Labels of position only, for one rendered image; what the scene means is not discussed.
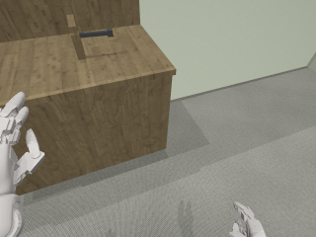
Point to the tap lever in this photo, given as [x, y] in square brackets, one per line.
[108, 32]

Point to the left robot forearm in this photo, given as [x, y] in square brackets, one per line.
[12, 220]

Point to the left robot hand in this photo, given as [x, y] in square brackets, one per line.
[12, 118]

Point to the right robot hand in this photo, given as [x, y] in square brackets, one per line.
[252, 228]

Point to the counter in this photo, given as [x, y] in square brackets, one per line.
[93, 102]

